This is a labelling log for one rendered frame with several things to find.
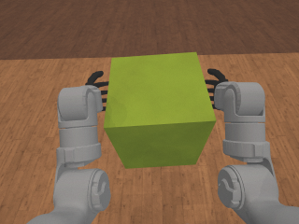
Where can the left robot upper arm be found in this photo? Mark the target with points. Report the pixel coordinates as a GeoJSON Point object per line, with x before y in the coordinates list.
{"type": "Point", "coordinates": [79, 196]}

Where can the left robot hand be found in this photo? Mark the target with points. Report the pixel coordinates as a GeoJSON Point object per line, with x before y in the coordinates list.
{"type": "Point", "coordinates": [91, 80]}

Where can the right robot hand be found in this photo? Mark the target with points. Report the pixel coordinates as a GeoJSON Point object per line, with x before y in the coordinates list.
{"type": "Point", "coordinates": [221, 78]}

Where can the right robot upper arm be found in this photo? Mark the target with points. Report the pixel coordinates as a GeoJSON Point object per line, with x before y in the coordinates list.
{"type": "Point", "coordinates": [252, 192]}

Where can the carton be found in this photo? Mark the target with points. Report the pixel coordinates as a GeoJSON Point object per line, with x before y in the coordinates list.
{"type": "Point", "coordinates": [158, 110]}

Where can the right robot forearm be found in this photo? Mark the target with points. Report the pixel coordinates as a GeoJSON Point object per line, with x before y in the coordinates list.
{"type": "Point", "coordinates": [243, 104]}

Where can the left robot forearm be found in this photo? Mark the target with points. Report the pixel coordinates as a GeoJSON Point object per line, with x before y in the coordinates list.
{"type": "Point", "coordinates": [77, 109]}

